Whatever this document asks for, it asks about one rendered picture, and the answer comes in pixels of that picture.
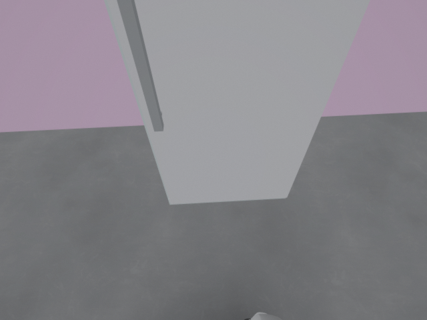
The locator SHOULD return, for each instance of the fridge door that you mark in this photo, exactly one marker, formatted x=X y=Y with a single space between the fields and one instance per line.
x=242 y=85

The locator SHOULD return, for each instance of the handle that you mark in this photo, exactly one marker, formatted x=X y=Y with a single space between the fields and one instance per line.
x=133 y=30

